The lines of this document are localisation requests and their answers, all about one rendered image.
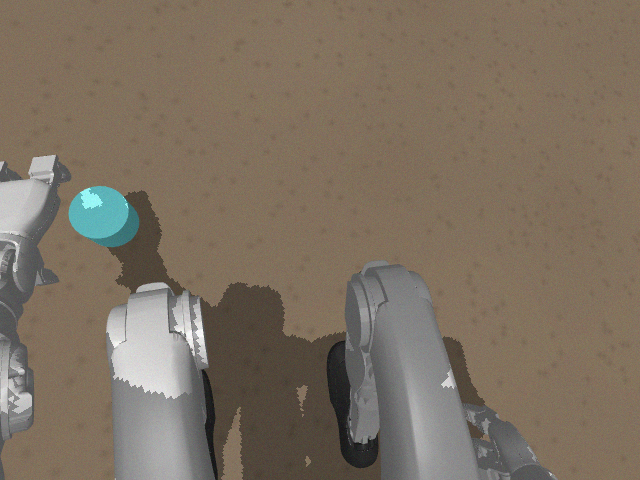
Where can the left robot arm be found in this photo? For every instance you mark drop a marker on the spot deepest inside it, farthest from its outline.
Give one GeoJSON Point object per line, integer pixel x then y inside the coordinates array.
{"type": "Point", "coordinates": [19, 259]}

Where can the right robot hand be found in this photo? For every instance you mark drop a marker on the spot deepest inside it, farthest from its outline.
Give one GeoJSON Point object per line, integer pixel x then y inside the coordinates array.
{"type": "Point", "coordinates": [507, 451]}

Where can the left robot foot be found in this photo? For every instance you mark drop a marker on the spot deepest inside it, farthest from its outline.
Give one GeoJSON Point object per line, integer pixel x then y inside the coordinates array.
{"type": "Point", "coordinates": [210, 421]}

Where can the tin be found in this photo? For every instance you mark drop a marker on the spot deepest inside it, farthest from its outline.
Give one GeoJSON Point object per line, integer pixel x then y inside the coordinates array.
{"type": "Point", "coordinates": [104, 216]}

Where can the right robot foot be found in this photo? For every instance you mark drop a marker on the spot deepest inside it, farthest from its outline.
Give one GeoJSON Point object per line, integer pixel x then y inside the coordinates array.
{"type": "Point", "coordinates": [356, 454]}

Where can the left robot hand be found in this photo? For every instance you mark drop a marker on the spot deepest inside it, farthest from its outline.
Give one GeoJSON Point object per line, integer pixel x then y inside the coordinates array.
{"type": "Point", "coordinates": [28, 207]}

